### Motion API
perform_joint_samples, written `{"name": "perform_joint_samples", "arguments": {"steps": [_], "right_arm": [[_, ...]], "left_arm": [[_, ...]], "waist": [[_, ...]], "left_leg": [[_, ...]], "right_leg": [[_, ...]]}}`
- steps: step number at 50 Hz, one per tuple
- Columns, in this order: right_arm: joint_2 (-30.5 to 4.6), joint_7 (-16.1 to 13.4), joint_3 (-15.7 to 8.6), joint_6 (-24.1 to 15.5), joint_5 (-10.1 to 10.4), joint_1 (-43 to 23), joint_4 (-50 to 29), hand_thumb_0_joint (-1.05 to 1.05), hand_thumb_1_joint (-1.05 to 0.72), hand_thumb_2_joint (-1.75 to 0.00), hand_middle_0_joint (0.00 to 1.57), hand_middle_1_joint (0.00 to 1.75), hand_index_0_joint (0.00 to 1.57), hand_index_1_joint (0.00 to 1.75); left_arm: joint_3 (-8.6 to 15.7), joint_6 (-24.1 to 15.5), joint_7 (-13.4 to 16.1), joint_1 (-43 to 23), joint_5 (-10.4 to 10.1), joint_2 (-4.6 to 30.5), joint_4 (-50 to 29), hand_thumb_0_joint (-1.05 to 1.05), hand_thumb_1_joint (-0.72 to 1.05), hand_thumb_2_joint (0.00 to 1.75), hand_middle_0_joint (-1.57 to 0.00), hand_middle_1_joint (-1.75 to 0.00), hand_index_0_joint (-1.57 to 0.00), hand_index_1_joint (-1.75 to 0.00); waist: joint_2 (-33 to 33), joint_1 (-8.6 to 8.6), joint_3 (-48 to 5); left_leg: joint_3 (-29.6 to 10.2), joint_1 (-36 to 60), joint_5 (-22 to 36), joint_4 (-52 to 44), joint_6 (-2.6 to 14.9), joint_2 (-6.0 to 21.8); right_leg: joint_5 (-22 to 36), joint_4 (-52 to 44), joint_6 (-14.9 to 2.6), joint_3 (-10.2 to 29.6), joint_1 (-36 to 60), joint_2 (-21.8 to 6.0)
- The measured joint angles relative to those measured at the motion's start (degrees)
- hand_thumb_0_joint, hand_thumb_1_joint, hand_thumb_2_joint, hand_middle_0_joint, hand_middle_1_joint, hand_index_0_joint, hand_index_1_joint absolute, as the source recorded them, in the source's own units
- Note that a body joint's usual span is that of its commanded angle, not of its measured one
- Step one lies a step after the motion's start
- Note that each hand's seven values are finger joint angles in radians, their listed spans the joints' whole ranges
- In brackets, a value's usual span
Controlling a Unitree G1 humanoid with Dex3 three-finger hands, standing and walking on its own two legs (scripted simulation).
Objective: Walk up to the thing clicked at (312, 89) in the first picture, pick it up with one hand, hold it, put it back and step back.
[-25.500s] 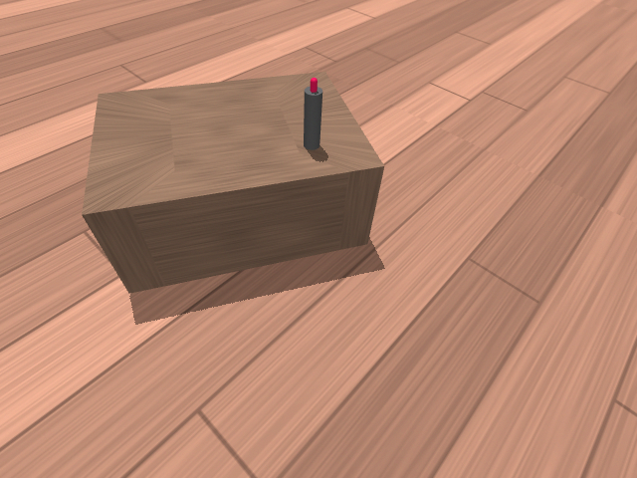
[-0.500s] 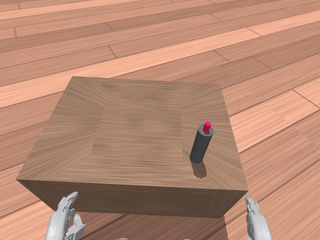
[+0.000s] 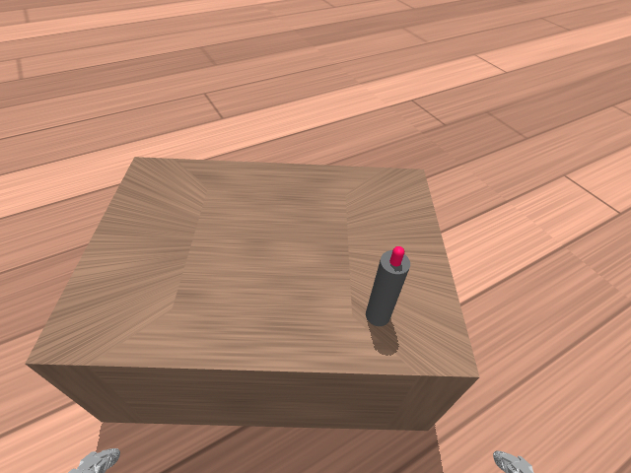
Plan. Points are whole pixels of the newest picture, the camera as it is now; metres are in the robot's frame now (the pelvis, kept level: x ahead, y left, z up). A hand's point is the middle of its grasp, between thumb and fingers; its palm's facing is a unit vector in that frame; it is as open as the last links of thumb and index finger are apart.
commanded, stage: stand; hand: right
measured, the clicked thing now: (387, 285) +0.51 -0.16 -0.20
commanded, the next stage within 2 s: none
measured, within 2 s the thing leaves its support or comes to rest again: neither
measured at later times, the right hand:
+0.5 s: hand out of the picture +0.06 -0.24 -0.12, palm faces -0.01 +0.94 -0.35, open 7.4 cm
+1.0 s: hand out of the picture +0.04 -0.23 -0.12, palm faces -0.02 +0.94 -0.34, open 7.4 cm
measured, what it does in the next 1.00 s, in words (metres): stands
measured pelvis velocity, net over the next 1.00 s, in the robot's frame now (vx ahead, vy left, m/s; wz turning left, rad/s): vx -0.01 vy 0.02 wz -0.01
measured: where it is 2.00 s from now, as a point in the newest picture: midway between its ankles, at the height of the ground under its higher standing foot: outside the picture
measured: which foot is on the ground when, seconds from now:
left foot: down 0.00-1.00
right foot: down 0.00-1.00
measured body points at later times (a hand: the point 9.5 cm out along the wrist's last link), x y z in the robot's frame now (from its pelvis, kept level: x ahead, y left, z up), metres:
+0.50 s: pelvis +0.00 +0.01 +0.03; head -0.01 +0.02 +0.48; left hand +0.07 +0.29 -0.11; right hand +0.06 -0.28 -0.09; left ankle +0.01 +0.13 -0.71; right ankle +0.01 -0.12 -0.71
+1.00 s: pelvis -0.01 +0.02 +0.04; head -0.02 +0.02 +0.49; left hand +0.03 +0.31 -0.11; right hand +0.04 -0.28 -0.10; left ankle +0.01 +0.13 -0.71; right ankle +0.01 -0.12 -0.71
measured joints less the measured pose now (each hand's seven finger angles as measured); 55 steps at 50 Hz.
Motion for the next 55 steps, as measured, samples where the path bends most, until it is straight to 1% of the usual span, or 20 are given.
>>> {"name": "perform_joint_samples", "arguments": {"steps": [4,7,10,14,22,31,43,55], "right_arm": [[-0.16,-0.3,-0.04,-0.66,0.4,-0.33,5.61,0.0,-0.45,-0.79,0.2,0.28,0.19,0.29],[-0.01,-0.53,0.23,-0.75,0.69,-0.94,9.14,0.0,-0.63,-0.84,0.2,0.29,0.2,0.29],[0.27,-0.65,0.64,-0.78,0.93,-1.84,12.25,0.0,-0.74,-0.87,0.2,0.29,0.2,0.3],[0.63,-0.71,1.17,-0.99,1.23,-3.05,15.64,0.0,-0.83,-0.89,0.2,0.29,0.2,0.3],[1.03,-0.6,1.61,-1.2,1.64,-5.37,20.43,0.01,-0.89,-0.9,0.2,0.3,0.2,0.3],[0.71,-0.44,1.35,-1.17,1.65,-6.92,23.68,0.01,-0.9,-0.9,0.2,0.3,0.2,0.3],[0.44,0.01,1.09,-0.81,1.83,-7.55,25.63,0.01,-0.9,-0.9,0.2,0.3,0.2,0.3],[0.24,0.34,1.17,-0.59,2.02,-8.13,25.84,0.01,-0.9,-0.9,0.2,0.3,0.2,0.3]], "left_arm": [[0.48,0.44,0.07,0.58,-0.6,0.56,3.57,0.01,0.9,0.9,-0.2,-0.3,-0.21,-0.3],[0.44,0.9,0.15,0.41,-0.99,0.37,5.99,0.0,0.91,0.9,-0.2,-0.3,-0.21,-0.3],[0.16,1.24,0.07,-0.08,-1.28,-0.12,8.09,0.0,0.91,0.9,-0.2,-0.3,-0.21,-0.3],[-0.31,1.4,-0.01,-0.98,-1.61,-0.89,10.51,0.0,0.91,0.9,-0.2,-0.3,-0.21,-0.3],[-0.74,1.17,-0.15,-3.04,-1.86,-1.23,14.06,0.0,0.9,0.9,-0.2,-0.3,-0.21,-0.3],[-0.65,1.22,-0.27,-4.44,-1.88,-0.47,16.82,0.0,0.91,0.9,-0.2,-0.3,-0.21,-0.3],[-0.79,1.3,-0.4,-3.83,-1.88,0.09,18.74,0.0,0.91,0.9,-0.2,-0.3,-0.21,-0.3],[-1.12,1.19,-0.44,-3.3,-1.94,-0.07,18.97,0.0,0.91,0.9,-0.2,-0.3,-0.21,-0.3]], "waist": [[-0.2,0.05,0.69],[-0.3,0.01,0.99],[-0.42,0.0,1.21],[-0.51,-0.1,1.49],[-1.0,-0.17,2.1],[-1.18,-0.04,2.61],[-0.84,0.16,3.01],[-0.69,0.11,3.16]], "left_leg": [[0.17,3.05,1.09,-3.11,-0.11,0.09],[0.23,5.23,2.15,-5.63,-0.13,0.12],[0.39,7.36,3.51,-8.51,-0.11,0.16],[0.55,10.08,5.55,-12.5,-0.04,0.19],[0.88,13.84,9.03,-18.49,0.18,-0.01],[1.15,15.46,11.49,-21.97,0.6,-0.57],[1.43,15.57,12.85,-23.65,1.11,-1.23],[1.32,15.04,12.7,-23.88,1.25,-1.51]], "right_leg": [[1.09,-3.0,-0.04,0.09,2.95,0.13],[2.2,-5.6,-0.01,0.1,5.15,0.18],[3.69,-8.65,0.07,0.2,7.31,0.26],[6.0,-13.04,0.26,0.28,10.16,0.34],[9.86,-19.61,0.68,0.51,14.14,0.22],[12.41,-23.16,1.19,0.73,15.77,-0.29],[13.6,-24.44,1.7,1.01,15.66,-0.91],[13.21,-24.33,1.83,0.91,15.06,-1.19]]}}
